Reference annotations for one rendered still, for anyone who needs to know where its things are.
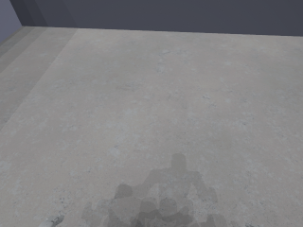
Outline robot left hand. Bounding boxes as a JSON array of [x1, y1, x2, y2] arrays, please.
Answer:
[[38, 215, 64, 227]]

